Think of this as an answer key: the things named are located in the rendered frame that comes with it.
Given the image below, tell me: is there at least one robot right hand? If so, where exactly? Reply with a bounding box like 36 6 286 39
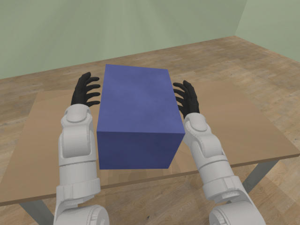
173 80 200 119

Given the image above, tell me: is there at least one robot left hand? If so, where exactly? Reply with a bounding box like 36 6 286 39
71 72 100 107

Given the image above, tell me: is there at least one carton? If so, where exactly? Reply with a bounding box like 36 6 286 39
97 64 185 170

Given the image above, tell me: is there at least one table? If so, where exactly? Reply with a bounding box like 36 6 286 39
0 80 300 225

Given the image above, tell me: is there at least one robot right forearm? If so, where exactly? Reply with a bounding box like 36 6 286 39
183 112 266 225

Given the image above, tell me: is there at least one robot left upper arm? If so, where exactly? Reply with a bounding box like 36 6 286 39
55 205 110 225

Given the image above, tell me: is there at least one robot left forearm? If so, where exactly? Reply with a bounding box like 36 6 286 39
53 104 101 225

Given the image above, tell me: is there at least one robot right upper arm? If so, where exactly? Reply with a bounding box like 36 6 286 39
209 200 265 225

